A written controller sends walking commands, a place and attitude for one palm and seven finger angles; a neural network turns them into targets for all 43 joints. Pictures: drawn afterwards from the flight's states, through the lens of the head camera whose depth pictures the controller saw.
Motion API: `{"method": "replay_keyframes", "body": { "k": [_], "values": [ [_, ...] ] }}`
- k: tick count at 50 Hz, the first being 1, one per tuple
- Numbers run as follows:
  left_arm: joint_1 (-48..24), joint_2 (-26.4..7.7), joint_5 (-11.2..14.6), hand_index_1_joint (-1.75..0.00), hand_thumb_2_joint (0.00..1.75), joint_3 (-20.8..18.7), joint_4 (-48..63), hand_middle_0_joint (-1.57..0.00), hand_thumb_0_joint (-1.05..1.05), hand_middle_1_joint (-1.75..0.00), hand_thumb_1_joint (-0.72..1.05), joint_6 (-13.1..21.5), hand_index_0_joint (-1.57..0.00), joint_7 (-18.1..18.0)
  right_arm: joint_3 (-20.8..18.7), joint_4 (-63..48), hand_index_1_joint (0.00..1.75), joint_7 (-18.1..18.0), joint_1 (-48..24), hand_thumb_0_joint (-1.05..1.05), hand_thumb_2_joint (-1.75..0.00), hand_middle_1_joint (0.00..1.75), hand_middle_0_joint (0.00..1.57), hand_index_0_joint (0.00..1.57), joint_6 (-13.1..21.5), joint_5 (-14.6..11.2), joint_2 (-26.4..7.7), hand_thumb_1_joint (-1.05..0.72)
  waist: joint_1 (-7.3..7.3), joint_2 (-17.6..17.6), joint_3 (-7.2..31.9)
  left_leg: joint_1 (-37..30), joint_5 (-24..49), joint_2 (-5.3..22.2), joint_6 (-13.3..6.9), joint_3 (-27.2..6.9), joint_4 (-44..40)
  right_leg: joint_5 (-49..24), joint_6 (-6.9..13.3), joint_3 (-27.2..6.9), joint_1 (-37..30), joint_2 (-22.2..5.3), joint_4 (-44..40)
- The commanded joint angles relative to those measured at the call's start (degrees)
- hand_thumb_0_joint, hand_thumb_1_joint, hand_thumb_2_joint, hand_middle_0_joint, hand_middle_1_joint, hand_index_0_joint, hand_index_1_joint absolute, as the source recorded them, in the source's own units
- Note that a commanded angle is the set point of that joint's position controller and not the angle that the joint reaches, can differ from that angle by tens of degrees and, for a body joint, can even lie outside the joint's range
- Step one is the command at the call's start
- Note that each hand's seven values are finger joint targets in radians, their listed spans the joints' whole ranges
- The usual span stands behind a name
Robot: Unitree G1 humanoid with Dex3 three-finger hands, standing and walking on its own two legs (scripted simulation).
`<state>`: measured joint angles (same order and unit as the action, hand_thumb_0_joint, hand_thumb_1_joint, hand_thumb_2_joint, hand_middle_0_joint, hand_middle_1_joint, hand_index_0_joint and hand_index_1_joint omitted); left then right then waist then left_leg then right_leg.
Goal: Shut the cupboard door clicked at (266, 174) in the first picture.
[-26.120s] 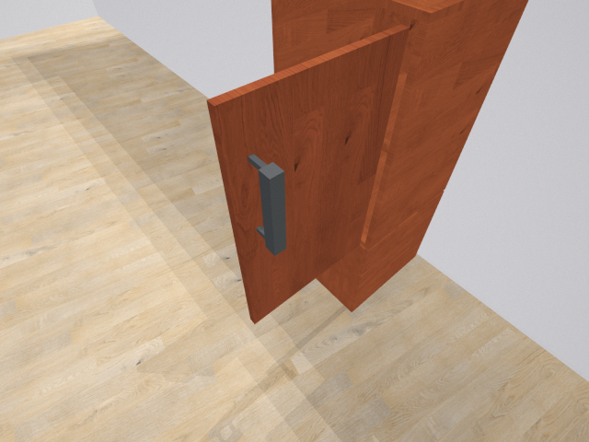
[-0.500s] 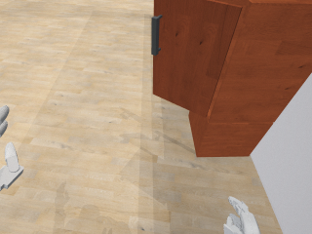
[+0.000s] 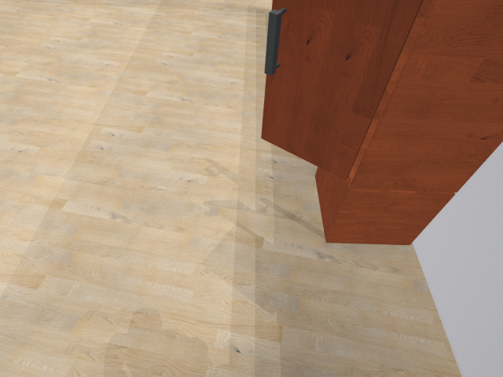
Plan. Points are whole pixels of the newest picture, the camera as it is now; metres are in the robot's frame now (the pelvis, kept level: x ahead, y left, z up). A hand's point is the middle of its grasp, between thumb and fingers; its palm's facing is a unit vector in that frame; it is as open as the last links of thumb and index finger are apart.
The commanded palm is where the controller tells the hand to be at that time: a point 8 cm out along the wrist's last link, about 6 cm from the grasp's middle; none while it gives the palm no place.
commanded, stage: let the arm hang, fingers relaxed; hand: left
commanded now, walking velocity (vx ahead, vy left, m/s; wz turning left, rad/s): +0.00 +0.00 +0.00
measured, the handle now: (276, 42) +0.97 -0.02 +0.06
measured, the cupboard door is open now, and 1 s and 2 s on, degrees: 55 55 55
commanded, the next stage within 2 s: look to check the result in 0.60 s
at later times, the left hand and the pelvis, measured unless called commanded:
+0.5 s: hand out of the picture -0.01 +0.15 -0.18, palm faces +0.00 -0.99 -0.13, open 7.4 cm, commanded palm none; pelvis +0.01 +0.01 +0.00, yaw -2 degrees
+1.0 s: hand out of the picture -0.01 +0.16 -0.17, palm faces +0.00 -0.98 -0.18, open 7.4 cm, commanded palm none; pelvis +0.02 +0.00 +0.00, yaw -2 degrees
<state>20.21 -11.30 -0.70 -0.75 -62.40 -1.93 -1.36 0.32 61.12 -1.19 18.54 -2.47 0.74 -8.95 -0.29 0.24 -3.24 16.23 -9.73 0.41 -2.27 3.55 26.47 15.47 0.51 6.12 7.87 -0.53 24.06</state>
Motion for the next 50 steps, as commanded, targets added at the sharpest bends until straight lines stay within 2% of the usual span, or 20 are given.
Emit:
{"method": "replay_keyframes", "body": {
  "k": [1, 7, 9, 12, 14, 19, 23, 34, 40, 43, 48, 50],
  "values": [
    [2.5, -3.1, 0.1, -0.30, 0.90, -0.3, -0.8, -0.20, 0.00, -0.30, 0.90, 1.9, -0.20, -0.4, -1.3, -0.9, 0.30, -0.9, 1.3, 0.00, -0.90, 0.30, 0.20, 0.20, 1.9, -0.1, -6.0, -0.90, -0.28, -1.4, -0.3, -3.3, -4.2, 6.2, 0.0, -7.6, -8.7, 0.8, 2.1, -6.3, 3.4, -5.3, -6.4],
    [4.8, -1.2, 0.1, -0.30, 0.90, 0.1, -3.5, -0.20, 0.00, -0.30, 0.90, 2.0, -0.20, -0.8, -1.3, 1.5, 0.30, -1.1, 2.3, 0.00, -0.90, 0.30, 0.20, 0.20, 1.8, -0.1, -4.8, -0.90, -0.42, 1.1, -2.4, -4.4, -5.5, 6.0, -0.1, -6.8, -9.6, 2.0, 1.7, -6.6, 5.7, -5.1, -6.7],
    [5.6, -1.2, 0.0, -0.30, 0.90, 0.1, -3.9, -0.20, 0.00, -0.30, 0.90, 2.0, -0.20, -0.9, -1.3, 1.9, 0.30, -1.0, 2.6, 0.00, -0.90, 0.30, 0.20, 0.20, 1.8, -0.2, -4.6, -0.90, -0.26, 0.6, -2.2, -4.4, -5.3, 5.9, -0.2, -6.5, -9.6, 1.8, 1.6, -6.5, 5.6, -5.1, -6.6],
    [5.9, -0.3, -0.1, -0.30, 0.90, 0.1, -4.3, -0.20, 0.00, -0.30, 0.90, 1.9, -0.20, -1.0, -1.2, 2.6, 0.30, -1.1, 2.7, 0.00, -0.90, 0.30, 0.20, 0.20, 1.9, -0.1, -3.6, -0.90, -0.33, -0.1, -3.9, -3.6, -6.4, 5.8, -0.2, -6.7, -10.6, 1.9, 1.4, -6.5, 6.3, -5.0, -6.2],
    [6.2, -0.3, -0.1, -0.30, 0.90, 0.1, -4.3, -0.20, 0.00, -0.30, 0.90, 2.1, -0.20, -1.1, -1.1, 2.8, 0.30, -1.1, 3.2, 0.00, -0.90, 0.30, 0.20, 0.20, 2.0, -0.2, -3.6, -0.90, -0.19, 1.1, -3.1, -4.0, -3.9, 5.7, -0.3, -6.4, -9.9, 0.5, 1.4, -6.5, 5.5, -5.1, -6.1],
    [5.9, 0.1, -0.1, -0.30, 0.90, -0.1, -4.0, -0.20, 0.00, -0.30, 0.90, 2.3, -0.20, -1.3, -1.0, 3.2, 0.30, -1.2, 3.6, 0.00, -0.90, 0.30, 0.20, 0.20, 2.3, -0.2, -2.7, -0.90, -0.15, -0.1, -3.3, -4.3, 0.2, 5.4, -0.2, -5.7, -8.7, -1.4, 1.4, -6.4, 4.8, -5.3, -6.1],
    [5.6, 0.7, 0.0, -0.30, 0.90, -0.2, -3.9, -0.20, 0.00, -0.30, 0.90, 2.3, -0.20, -1.2, -1.0, 3.3, 0.30, -1.2, 3.4, 0.00, -0.90, 0.30, 0.20, 0.20, 2.4, 0.0, -2.3, -0.90, -0.19, -1.3, -4.0, -4.4, -0.7, 5.2, -0.1, -5.4, -8.9, -1.4, 1.5, -6.6, 5.2, -5.5, -6.3],
    [4.8, 0.0, 0.1, -0.30, 0.90, -0.3, -3.2, -0.20, 0.00, -0.30, 0.90, 2.6, -0.20, -1.3, -1.1, 3.2, 0.30, -1.2, 3.8, 0.00, -0.90, 0.30, 0.20, 0.20, 2.5, -0.2, -2.8, -0.90, -0.23, 0.2, -3.0, -5.3, 3.2, 5.4, 0.0, -5.1, -7.6, -3.3, 1.6, -6.5, 3.8, -5.6, -6.8],
    [4.6, -0.3, 0.2, -0.30, 0.90, -0.2, -3.3, -0.20, 0.00, -0.30, 0.90, 2.7, -0.20, -1.3, -1.1, 3.3, 0.30, -1.3, 3.3, 0.00, -0.90, 0.30, 0.20, 0.20, 2.6, -0.2, -3.1, -0.90, -0.31, -0.4, -1.9, -6.8, 5.3, 5.7, -0.1, -5.0, -7.3, -4.8, 1.6, -6.8, 3.2, -5.8, -6.9],
    [4.3, -0.4, 0.2, -0.30, 0.90, -0.2, -3.5, -0.20, 0.00, -0.30, 0.90, 2.6, -0.20, -1.3, -1.1, 3.4, 0.30, -1.3, 3.3, 0.00, -0.90, 0.30, 0.20, 0.20, 2.5, -0.2, -3.2, -0.90, -0.42, -0.1, -3.1, -6.2, 4.0, 5.7, 0.0, -5.1, -7.7, -3.9, 1.5, -6.8, 3.4, -5.7, -7.2],
    [4.1, -0.8, 0.1, -0.30, 0.90, -0.2, -3.6, -0.20, 0.00, -0.30, 0.90, 2.7, -0.20, -1.2, -1.1, 3.3, 0.30, -1.3, 2.8, 0.00, -0.90, 0.30, 0.20, 0.20, 2.6, -0.2, -3.8, -0.90, -0.43, -0.2, -2.8, -6.7, 4.6, 5.8, 0.0, -4.9, -7.6, -4.4, 1.5, -6.9, 3.1, -5.7, -7.4],
    [4.2, -1.0, 0.1, -0.30, 0.90, -0.3, -3.6, -0.20, 0.00, -0.30, 0.90, 2.7, -0.20, -1.2, -1.2, 3.2, 0.30, -1.3, 2.6, 0.00, -0.90, 0.30, 0.20, 0.20, 2.7, -0.2, -4.0, -0.90, -0.36, 0.1, -1.7, -7.4, 6.3, 5.9, -0.1, -5.0, -7.4, -5.4, 1.5, -6.6, 2.4, -5.8, -7.2]
  ]
}}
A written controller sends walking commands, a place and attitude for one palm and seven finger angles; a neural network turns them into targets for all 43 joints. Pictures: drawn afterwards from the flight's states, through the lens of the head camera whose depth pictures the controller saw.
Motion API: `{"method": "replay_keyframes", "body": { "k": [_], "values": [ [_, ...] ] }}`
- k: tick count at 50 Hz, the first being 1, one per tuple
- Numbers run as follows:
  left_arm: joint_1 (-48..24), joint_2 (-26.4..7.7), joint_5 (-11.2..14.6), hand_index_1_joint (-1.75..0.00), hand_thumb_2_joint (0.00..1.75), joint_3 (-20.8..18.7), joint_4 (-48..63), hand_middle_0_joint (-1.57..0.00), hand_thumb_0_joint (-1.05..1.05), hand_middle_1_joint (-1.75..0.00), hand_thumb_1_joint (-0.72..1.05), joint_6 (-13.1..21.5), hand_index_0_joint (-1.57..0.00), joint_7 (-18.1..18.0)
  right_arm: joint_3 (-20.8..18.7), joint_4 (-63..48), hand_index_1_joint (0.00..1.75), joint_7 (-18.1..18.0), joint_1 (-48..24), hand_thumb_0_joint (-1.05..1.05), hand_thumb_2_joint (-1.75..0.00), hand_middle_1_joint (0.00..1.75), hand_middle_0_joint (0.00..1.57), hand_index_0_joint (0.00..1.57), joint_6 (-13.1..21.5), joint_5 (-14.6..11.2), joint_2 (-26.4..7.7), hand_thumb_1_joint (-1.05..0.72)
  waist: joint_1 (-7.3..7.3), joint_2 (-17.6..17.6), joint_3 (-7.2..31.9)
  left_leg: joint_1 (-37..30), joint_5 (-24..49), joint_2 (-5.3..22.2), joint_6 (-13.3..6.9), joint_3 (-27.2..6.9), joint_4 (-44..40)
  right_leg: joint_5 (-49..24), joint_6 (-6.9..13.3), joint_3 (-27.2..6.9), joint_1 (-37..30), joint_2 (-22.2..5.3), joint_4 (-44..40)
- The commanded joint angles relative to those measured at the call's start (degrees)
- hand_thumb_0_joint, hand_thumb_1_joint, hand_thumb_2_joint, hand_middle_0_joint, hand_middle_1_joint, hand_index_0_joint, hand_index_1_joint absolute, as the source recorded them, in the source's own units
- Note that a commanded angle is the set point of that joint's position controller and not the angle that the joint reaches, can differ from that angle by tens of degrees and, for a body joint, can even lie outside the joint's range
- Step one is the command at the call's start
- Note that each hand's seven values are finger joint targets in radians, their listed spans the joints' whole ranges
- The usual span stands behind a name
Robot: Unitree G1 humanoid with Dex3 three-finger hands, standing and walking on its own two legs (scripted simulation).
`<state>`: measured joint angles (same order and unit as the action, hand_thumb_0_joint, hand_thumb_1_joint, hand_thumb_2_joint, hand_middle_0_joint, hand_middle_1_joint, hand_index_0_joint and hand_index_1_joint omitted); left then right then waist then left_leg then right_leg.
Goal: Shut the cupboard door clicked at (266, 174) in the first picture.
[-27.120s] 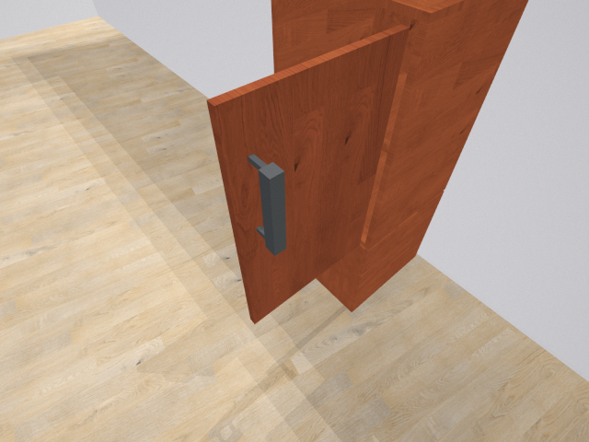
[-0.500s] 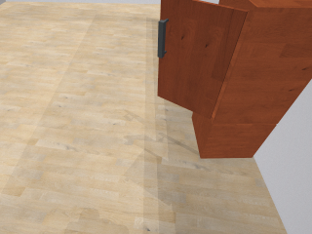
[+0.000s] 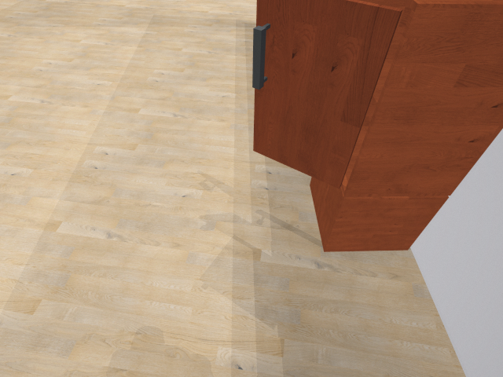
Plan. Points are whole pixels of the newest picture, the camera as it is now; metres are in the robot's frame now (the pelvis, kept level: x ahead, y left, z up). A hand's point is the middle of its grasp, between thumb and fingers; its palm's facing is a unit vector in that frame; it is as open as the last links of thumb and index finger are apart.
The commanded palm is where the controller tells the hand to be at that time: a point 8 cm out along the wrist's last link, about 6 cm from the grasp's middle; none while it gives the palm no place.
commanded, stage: look to check the result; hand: left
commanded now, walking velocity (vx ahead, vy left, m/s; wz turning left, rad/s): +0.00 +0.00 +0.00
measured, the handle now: (262, 56) +0.95 +0.01 +0.06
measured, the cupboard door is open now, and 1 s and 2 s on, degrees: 55 55 55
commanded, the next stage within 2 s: walk to a spot facing it in 0.20 s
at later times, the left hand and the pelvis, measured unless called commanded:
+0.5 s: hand out of the picture -0.01 +0.16 -0.18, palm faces +0.08 -0.98 -0.20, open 7.4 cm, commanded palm none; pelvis +0.01 -0.01 -0.01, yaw +3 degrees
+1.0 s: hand out of the picture +0.06 +0.24 -0.16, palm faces +0.33 -0.90 -0.27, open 7.4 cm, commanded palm none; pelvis +0.01 -0.01 +0.00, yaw +22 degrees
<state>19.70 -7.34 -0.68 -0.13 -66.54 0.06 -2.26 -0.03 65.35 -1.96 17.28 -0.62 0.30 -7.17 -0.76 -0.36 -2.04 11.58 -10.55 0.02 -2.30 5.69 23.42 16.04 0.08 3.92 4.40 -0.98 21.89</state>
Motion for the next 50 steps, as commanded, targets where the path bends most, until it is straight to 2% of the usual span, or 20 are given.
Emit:
{"method": "replay_keyframes", "body": {
  "k": [1, 16, 19, 22, 24, 25, 27, 29, 30, 31, 32, 33, 34, 35, 36, 37, 39, 41, 47, 50],
  "values": [
    [4.6, -5.0, 0.1, -0.30, 0.90, -0.9, 0.6, -0.20, 0.00, -0.30, 0.90, 0.7, -0.20, -0.3, -0.7, -1.0, 0.30, -0.6, 3.7, 0.00, -0.90, 0.30, 0.20, 0.20, 0.9, 0.3, -5.9, -0.90, 0.11, 0.2, -3.1, -2.7, 7.2, 6.3, -0.1, -7.1, -4.4, -6.0, 1.9, -4.5, 5.9, -5.3, -5.0],
    [3.0, -6.2, 0.1, -0.30, 0.90, -1.0, 0.8, -0.20, 0.00, -0.30, 0.90, 0.8, -0.20, -0.1, -0.8, -1.1, 0.30, -0.5, 1.6, 0.00, -0.90, 0.30, 0.20, 0.20, 0.9, 0.3, -7.1, -0.90, 0.23, 0.0, -3.3, -3.3, 7.9, 6.3, 0.1, -7.2, -4.4, -7.0, 1.9, -4.4, 5.2, -5.7, -5.8],
    [3.1, -6.3, 0.0, -0.30, 0.90, -1.7, 1.7, -0.20, 0.00, -0.30, 0.90, 0.2, -0.20, -0.4, -1.0, -1.9, 0.30, -0.3, 2.2, 0.00, -0.90, 0.30, 0.20, 0.20, 0.2, 0.3, -6.2, -0.90, 0.31, 0.7, -3.8, 0.3, 9.4, 5.6, 0.3, -7.5, -1.4, -7.3, 1.7, -2.6, 4.4, -6.5, -2.8],
    [2.2, -8.1, 0.0, -0.30, 0.90, -3.0, 3.8, -0.20, 0.00, -0.30, 0.90, -0.4, -0.20, -0.5, -1.8, -3.6, 0.30, 0.0, 0.9, 0.00, -0.90, 0.30, 0.20, 0.20, -0.4, 0.5, -7.1, -0.90, 0.62, 1.8, -2.6, 4.5, 9.3, 4.3, 0.6, -7.1, 3.7, -8.5, 3.0, -2.2, 3.5, -8.9, -0.2],
    [1.3, -9.6, -0.3, -0.30, 0.90, -3.9, 5.5, -0.20, 0.00, -0.30, 0.90, -0.6, -0.20, -0.6, -2.3, -5.2, 0.30, 0.3, 0.6, 0.00, -0.90, 0.30, 0.20, 0.20, -0.9, 0.5, -7.1, -0.90, 0.68, 4.8, -1.6, 7.7, 8.2, 2.8, 1.1, -5.7, 9.6, -10.0, 5.2, -3.0, 2.7, -12.3, 0.1],
    [0.6, -10.0, -0.4, -0.30, 0.90, -4.4, 6.4, -0.20, 0.00, -0.30, 0.90, -0.8, -0.20, -0.6, -2.5, -5.9, 0.30, 0.4, 0.0, 0.00, -0.90, 0.30, 0.20, 0.20, -1.2, 0.7, -6.6, -0.90, 0.75, 7.1, -2.3, 9.2, 5.0, 2.3, 1.5, -4.5, 13.9, -11.3, 6.7, -3.7, 3.5, -14.9, -0.4],
    [-1.3, -11.1, -0.8, -0.30, 0.90, -4.8, 8.5, -0.20, 0.00, -0.30, 0.90, -0.8, -0.20, -0.6, -3.2, -8.2, 0.30, 0.8, -1.9, 0.00, -0.90, 0.30, 0.20, 0.20, -1.8, 0.9, -6.5, -0.90, 0.71, 9.4, -3.9, 13.1, -11.0, 2.2, 2.5, -2.9, 24.3, -17.6, 9.9, -4.1, 4.7, -19.9, -1.0],
    [-3.7, -11.6, -1.4, -0.30, 0.90, -5.3, 10.0, -0.20, 0.00, -0.30, 0.90, -0.7, -0.20, -0.8, -3.8, -10.4, 0.30, 1.3, -3.1, 0.00, -0.90, 0.30, 0.20, 0.20, -1.9, 0.6, -6.7, -0.90, 0.14, 8.5, -5.1, 14.1, -16.9, 4.1, 2.7, -2.9, 25.8, -23.6, 10.6, -2.4, 5.7, -22.5, 1.4],
    [-5.3, -13.0, -1.4, -0.30, 0.90, -5.7, 11.0, -0.20, 0.00, -0.30, 0.90, -0.7, -0.20, -0.6, -3.7, -10.7, 0.30, 1.6, -2.4, 0.00, -0.90, 0.30, 0.20, 0.20, -1.8, 0.5, -6.6, -0.90, -0.81, 7.2, -5.0, 12.2, -14.3, 4.7, 2.7, -2.7, 20.4, -25.4, 9.0, 0.6, 5.6, -21.7, 5.3],
    [-5.3, -13.3, -1.0, -0.30, 0.90, -5.8, 11.7, -0.20, 0.00, -0.30, 0.90, -0.7, -0.20, -0.3, -3.7, -10.7, 0.30, 1.8, -0.7, 0.00, -0.90, 0.30, 0.20, 0.20, -1.7, 0.7, -7.1, -0.90, -1.29, 3.8, -3.2, 7.5, -5.6, 3.9, 2.3, -1.7, 14.0, -25.7, 6.1, 3.6, 6.9, -19.1, 10.6],
    [-4.5, -12.6, -0.4, -0.30, 0.90, -5.9, 12.7, -0.20, 0.00, -0.30, 0.90, -1.1, -0.20, 0.0, -4.1, -10.7, 0.30, 1.7, 2.4, 0.00, -0.90, 0.30, 0.20, 0.20, -1.3, 1.1, -9.8, -0.90, -2.46, -5.1, -0.9, 1.4, 14.0, 7.7, -1.0, -10.1, 6.3, -17.0, 1.2, 7.1, 12.8, -13.7, 20.1],
    [-3.4, -9.5, 0.2, -0.30, 0.90, -5.4, 14.6, -0.20, 0.00, -0.30, 0.90, -1.5, -0.20, 0.0, -5.1, -11.0, 0.30, 1.3, 4.9, 0.00, -0.90, 0.30, 0.20, 0.20, -1.0, 1.7, -15.0, -0.90, -2.70, -19.2, 0.6, -2.0, 28.5, 18.4, -8.0, -27.9, -0.7, 11.8, -3.1, 8.1, 20.2, -4.9, 31.9],
    [-8.0, -10.3, -0.4, -0.30, 0.90, -4.8, 16.1, -0.20, 0.00, -0.30, 0.90, -2.2, -0.20, -0.4, -5.3, -10.0, 0.30, 0.8, 6.9, 0.00, -0.90, 0.30, 0.20, 0.20, -1.1, 1.7, -16.3, -0.90, -4.42, -17.9, 2.1, -0.3, 16.7, 20.5, -9.9, -35.2, -6.5, 23.4, -1.9, 0.4, 21.5, -2.6, 41.1],
    [-10.4, -10.0, -0.5, -0.30, 0.90, -5.2, 16.9, -0.20, 0.00, -0.30, 0.90, -2.5, -0.20, -0.1, -5.6, -10.5, 0.30, 0.5, 6.1, 0.00, -0.90, 0.30, 0.20, 0.20, -1.0, 1.8, -16.9, -0.90, -4.22, -11.7, 2.6, 1.2, 3.9, 20.7, -9.0, -36.7, -8.4, 19.3, -1.5, -3.8, 24.9, -3.2, 45.8],
    [-11.1, -10.0, -0.6, -0.30, 0.90, -5.3, 17.1, -0.20, 0.00, -0.30, 0.90, -2.2, -0.20, 0.2, -5.5, -11.8, 0.30, 0.4, 3.4, 0.00, -0.90, 0.30, 0.20, 0.20, -0.9, 1.8, -16.6, -0.90, -2.99, -7.7, 2.2, 3.0, -3.9, 19.2, -8.3, -35.0, -8.8, 14.6, -1.7, -5.5, 26.2, -3.9, 46.6],
    [-11.3, -9.7, -0.9, -0.30, 0.90, -5.4, 17.2, -0.20, 0.00, -0.30, 0.90, -1.8, -0.20, 0.6, -5.2, -12.6, 0.30, 0.2, 1.3, 0.00, -0.90, 0.30, 0.20, 0.20, -0.4, 1.8, -15.8, -0.90, -2.13, -5.1, 1.9, 3.4, -3.9, 16.8, -7.5, -31.7, -8.2, 10.2, -2.1, -5.9, 27.0, -4.1, 45.9],
    [-10.4, -9.6, -0.9, -0.30, 0.90, -5.3, 17.1, -0.20, 0.00, -0.30, 0.90, -1.3, -0.20, 1.1, -5.1, -13.5, 0.30, 0.1, -0.5, 0.00, -0.90, 0.30, 0.20, 0.20, 0.1, 1.6, -15.2, -0.90, -1.14, -3.7, 4.0, 0.5, 2.9, 14.0, -7.0, -27.2, -6.9, 7.0, -3.0, -5.5, 26.6, -3.5, 42.1],
    [-10.5, -9.5, -0.8, -0.30, 0.90, -5.2, 17.6, -0.20, 0.00, -0.30, 0.90, -1.5, -0.20, 1.2, -5.2, -13.8, 0.30, 0.1, -0.6, 0.00, -0.90, 0.30, 0.20, 0.20, 0.2, 1.6, -15.6, -0.90, -1.23, -3.9, 5.4, -2.1, 8.6, 12.9, -7.4, -25.9, -5.9, 7.2, -3.5, -5.3, 25.8, -2.6, 38.3],
    [-12.3, -10.0, -0.7, -0.30, 0.90, -4.8, 20.3, -0.20, 0.00, -0.30, 0.90, -1.8, -0.20, 1.1, -6.5, -15.2, 0.30, 0.8, -1.7, 0.00, -0.90, 0.30, 0.20, 0.20, -1.0, 1.8, -17.4, -0.90, -1.74, -7.7, 6.1, -1.6, 7.8, 10.7, -7.1, -27.5, -5.0, 8.5, -3.9, -4.5, 21.8, 0.1, 28.1],
    [-10.4, -10.6, -0.5, -0.30, 0.90, -4.8, 20.7, -0.20, 0.00, -0.30, 0.90, -1.8, -0.20, 0.9, -7.0, -16.2, 0.30, 1.2, -3.6, 0.00, -0.90, 0.30, 0.20, 0.20, -1.5, 1.8, -17.7, -0.90, -0.94, -10.1, 6.2, 1.1, 8.6, 8.9, -6.1, -28.7, -4.0, 8.1, -3.3, -3.9, 15.5, 2.0, 19.3]
  ]
}}
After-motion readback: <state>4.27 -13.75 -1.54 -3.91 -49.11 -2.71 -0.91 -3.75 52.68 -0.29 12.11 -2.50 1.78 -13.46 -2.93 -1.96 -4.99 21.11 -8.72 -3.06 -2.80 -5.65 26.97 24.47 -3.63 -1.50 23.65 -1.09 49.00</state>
